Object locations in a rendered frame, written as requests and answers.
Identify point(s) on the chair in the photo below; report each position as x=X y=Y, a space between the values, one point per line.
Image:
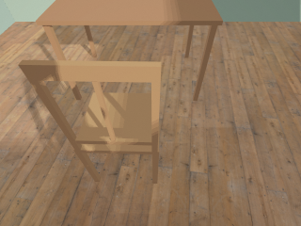
x=115 y=122

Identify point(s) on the table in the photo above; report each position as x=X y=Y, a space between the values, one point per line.
x=132 y=12

